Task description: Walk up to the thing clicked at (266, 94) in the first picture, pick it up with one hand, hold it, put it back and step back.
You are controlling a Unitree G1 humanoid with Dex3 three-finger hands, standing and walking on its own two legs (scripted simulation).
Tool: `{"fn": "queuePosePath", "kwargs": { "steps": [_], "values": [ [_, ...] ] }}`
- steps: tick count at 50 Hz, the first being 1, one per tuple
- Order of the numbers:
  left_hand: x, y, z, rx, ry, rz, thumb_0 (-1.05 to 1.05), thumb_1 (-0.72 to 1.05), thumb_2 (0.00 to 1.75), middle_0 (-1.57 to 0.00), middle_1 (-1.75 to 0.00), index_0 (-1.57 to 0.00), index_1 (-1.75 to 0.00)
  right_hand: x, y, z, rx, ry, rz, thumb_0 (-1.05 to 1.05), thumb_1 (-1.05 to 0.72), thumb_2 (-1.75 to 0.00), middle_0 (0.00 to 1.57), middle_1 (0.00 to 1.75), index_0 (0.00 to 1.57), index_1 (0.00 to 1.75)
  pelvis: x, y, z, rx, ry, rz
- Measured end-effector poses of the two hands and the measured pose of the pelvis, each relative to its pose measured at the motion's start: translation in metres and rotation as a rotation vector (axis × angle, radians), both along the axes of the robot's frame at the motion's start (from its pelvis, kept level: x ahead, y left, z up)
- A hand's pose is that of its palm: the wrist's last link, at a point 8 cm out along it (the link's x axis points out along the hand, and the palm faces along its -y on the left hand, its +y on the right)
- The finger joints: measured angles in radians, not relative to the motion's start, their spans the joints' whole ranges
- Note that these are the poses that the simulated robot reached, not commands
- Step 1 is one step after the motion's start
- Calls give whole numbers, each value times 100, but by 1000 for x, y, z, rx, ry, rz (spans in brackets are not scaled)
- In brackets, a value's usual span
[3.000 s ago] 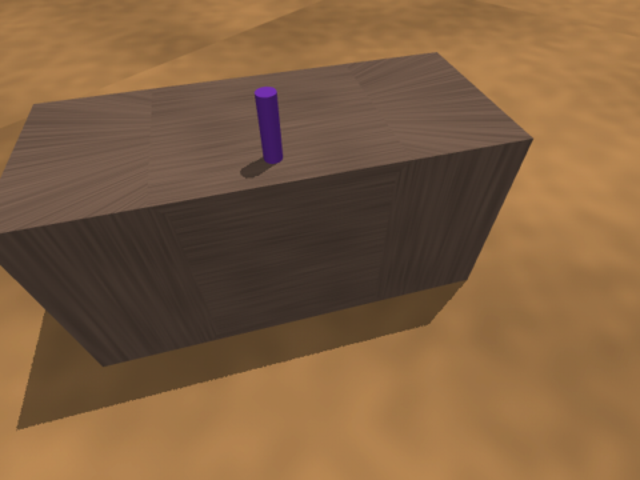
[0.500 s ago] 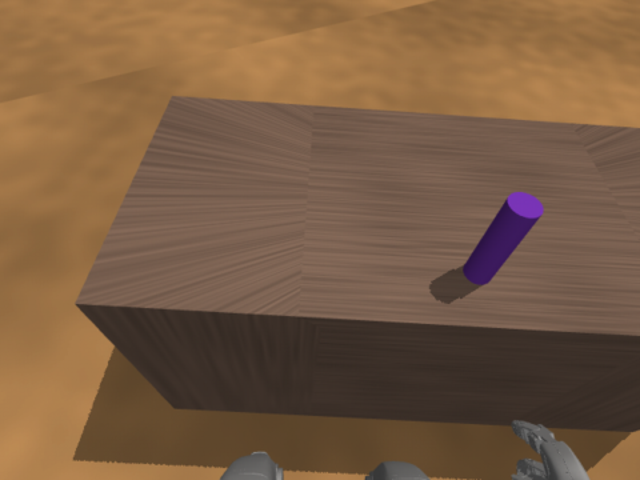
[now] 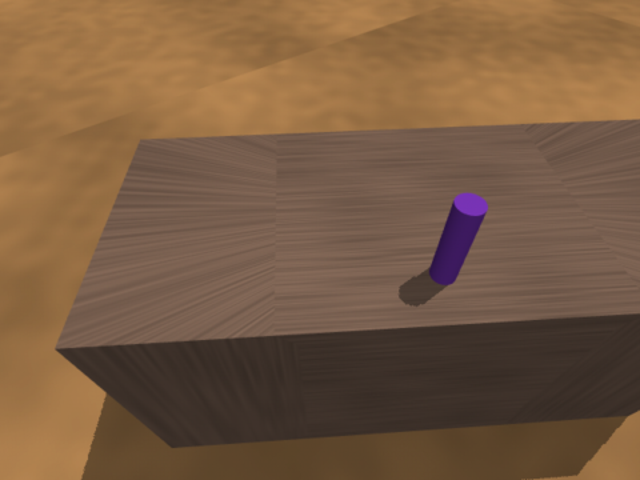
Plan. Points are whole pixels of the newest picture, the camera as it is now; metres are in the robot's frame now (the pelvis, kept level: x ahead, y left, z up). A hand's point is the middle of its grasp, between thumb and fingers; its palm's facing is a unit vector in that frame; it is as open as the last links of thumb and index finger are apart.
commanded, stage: walk up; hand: right
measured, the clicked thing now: (455, 242) +0.47 -0.22 -0.02
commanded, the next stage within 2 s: stand in 1.18 s
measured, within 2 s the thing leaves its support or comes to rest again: neither
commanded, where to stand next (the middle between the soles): +0.05 -0.01 m, yaw +1 degrees
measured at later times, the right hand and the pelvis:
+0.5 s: hand out of the picture +0.12 -0.25 -0.13, palm faces -0.01 +0.94 -0.35, open 7.4 cm; pelvis +0.02 +0.00 +0.02, yaw +0 degrees
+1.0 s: hand out of the picture +0.12 -0.24 -0.13, palm faces +0.00 +0.94 -0.35, open 7.4 cm; pelvis +0.03 +0.01 +0.02, yaw +0 degrees
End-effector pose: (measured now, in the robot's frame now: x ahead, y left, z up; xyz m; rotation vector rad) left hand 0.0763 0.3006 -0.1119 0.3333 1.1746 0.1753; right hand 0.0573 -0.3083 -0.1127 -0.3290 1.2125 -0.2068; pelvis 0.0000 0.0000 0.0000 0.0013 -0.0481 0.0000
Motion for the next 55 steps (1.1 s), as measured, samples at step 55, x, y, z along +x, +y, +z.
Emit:
{"fn": "queuePosePath", "kwargs": {
  "steps": [55],
  "values": [
    [17, 6, 1, -35, 97, 51, 0, 90, 90, -20, -30, -20, -30, 53, 28, 17, 14, -6, -15, 1, -90, -90, 21, 30, 20, 30, 32, 14, 19, -6, 17, -8]
  ]
}}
